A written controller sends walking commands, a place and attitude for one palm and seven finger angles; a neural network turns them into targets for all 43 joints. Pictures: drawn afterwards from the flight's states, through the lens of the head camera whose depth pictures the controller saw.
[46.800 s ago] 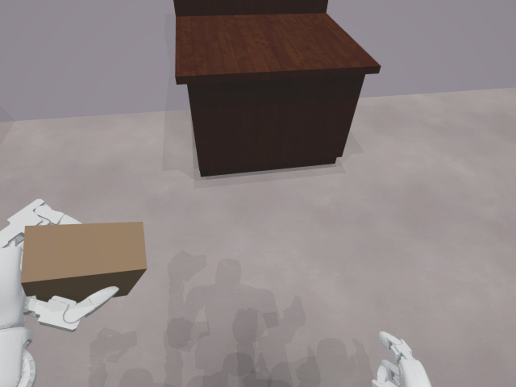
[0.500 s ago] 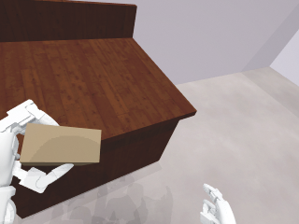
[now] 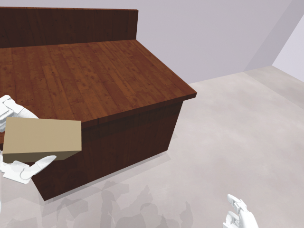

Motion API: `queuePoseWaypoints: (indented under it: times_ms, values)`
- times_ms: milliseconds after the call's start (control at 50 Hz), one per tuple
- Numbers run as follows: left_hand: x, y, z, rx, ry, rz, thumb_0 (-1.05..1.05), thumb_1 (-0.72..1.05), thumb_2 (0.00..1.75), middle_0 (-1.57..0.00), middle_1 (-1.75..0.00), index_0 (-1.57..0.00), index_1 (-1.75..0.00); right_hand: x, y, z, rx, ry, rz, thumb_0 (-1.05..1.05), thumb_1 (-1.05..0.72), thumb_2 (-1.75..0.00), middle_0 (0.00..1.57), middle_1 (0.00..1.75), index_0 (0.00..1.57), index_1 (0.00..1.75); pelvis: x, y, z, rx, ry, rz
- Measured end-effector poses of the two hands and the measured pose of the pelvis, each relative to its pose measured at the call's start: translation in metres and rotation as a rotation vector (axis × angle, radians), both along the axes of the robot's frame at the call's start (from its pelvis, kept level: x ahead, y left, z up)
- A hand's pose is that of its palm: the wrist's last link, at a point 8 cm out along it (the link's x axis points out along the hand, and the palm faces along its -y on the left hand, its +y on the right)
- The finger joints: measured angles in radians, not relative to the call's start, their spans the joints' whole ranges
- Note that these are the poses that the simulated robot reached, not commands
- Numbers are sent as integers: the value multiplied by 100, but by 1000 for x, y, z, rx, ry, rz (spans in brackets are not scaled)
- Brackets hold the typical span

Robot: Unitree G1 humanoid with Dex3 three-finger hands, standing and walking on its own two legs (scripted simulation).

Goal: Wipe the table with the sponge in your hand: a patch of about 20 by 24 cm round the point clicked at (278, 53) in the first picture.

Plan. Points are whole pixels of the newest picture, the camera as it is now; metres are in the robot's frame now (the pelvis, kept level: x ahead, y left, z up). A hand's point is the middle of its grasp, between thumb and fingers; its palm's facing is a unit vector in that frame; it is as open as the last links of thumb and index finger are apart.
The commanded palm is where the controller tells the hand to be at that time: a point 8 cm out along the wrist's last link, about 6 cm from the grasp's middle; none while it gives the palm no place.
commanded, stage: stop stepping back and stand still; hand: left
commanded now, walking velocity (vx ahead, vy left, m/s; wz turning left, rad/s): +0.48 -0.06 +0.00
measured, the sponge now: (51, 142) +0.23 +0.23 +0.17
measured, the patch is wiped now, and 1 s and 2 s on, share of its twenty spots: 1.00 1.00 1.00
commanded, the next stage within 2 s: stand and wait in 1.06 s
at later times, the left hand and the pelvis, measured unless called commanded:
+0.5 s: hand out of the picture +0.07 +0.24 +0.20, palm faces +0.44 -0.84 -0.32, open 9.7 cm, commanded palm +0.04 +0.27 +0.22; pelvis -0.12 -0.01 +0.00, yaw +1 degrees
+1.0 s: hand out of the picture +0.03 +0.23 +0.21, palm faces +0.43 -0.85 -0.31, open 9.7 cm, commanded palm -0.01 +0.27 +0.22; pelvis -0.16 -0.01 +0.02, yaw +3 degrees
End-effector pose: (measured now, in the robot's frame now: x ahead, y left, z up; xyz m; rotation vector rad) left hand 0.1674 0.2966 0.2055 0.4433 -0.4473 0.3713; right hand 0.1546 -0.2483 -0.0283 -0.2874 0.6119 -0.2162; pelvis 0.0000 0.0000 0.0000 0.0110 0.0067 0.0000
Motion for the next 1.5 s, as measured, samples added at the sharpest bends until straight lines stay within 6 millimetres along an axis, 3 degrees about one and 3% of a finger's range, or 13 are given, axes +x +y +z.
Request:
queuePoseWaypoints:
  times_ms: [120,240,360,460,540,620,700,840,940,1040,1140,1260,1500]
  values:
    - [-25,-16,28,24,-18,-29,-1,-50,109,-78,-138,-78,-139,-55,22,-24,148,56,17,1,-91,-90,20,29,20,30,-16,-4,15,-3,-26,16]
    - [-47,-20,3,4,69,14,-1,-50,109,-78,-138,-78,-140,-85,16,-61,169,163,62,1,-90,-90,20,30,21,30,-49,-14,0,-82,-62,64]
    - [-96,-27,-17,-49,95,-36,-1,-50,109,-78,-138,-78,-139,-102,-3,-33,97,144,43,1,-91,-90,20,30,21,30,-78,-18,3,-73,-17,53]
    - [-131,-18,-9,-10,-7,-33,-1,-50,109,-78,-138,-78,-139,-105,-10,-8,-20,42,57,1,-91,-90,20,30,20,30,-108,-13,-5,-30,15,51]
    - [-139,-7,12,10,-35,18,-1,-50,109,-78,-138,-78,-139,-114,-1,6,24,-71,43,1,-91,-90,20,29,20,30,-118,-6,5,11,-26,7]
    - [-136,-1,27,-60,-46,41,-1,-50,109,-78,-138,-78,-139,-134,15,1,111,-28,46,1,-91,-90,20,29,20,30,-125,-3,23,-19,-19,45]
    - [-136,-7,25,-92,30,42,-1,-50,109,-78,-138,-78,-140,-160,25,-8,157,74,41,1,-91,-90,20,29,20,30,-136,-7,33,-43,-10,51]
    - [-151,-39,1,-8,181,-18,-1,-50,109,-77,-138,-78,-140,-186,8,-34,154,160,22,1,-90,-90,20,30,21,30,-148,-22,21,-65,-18,38]
    - [-171,-35,8,-38,102,-18,-1,-50,109,-78,-138,-78,-139,-188,-14,-27,73,214,5,1,-90,-90,20,30,21,30,-155,-21,22,-66,-28,46]
    - [-177,-19,13,-45,31,32,-1,-50,109,-78,-138,-78,-139,-171,-21,-6,4,97,-20,1,-91,-90,20,29,20,30,-158,-12,20,-45,-39,38]
    - [-170,-14,11,-64,79,78,-1,-50,109,-78,-138,-78,-139,-152,-5,5,59,-8,22,1,-91,-90,20,29,20,30,-155,-12,26,-26,-51,49]
    - [-176,-13,1,-122,102,49,-1,-50,109,-78,-138,-78,-139,-139,18,7,58,26,83,1,-91,-90,20,29,20,30,-154,-2,30,-63,-39,78]
    - [-173,22,5,-127,110,136,-1,-50,109,-78,-138,-78,-139,-122,62,16,82,20,147,1,-90,-90,20,30,20,30,-146,16,41,-34,-38,65]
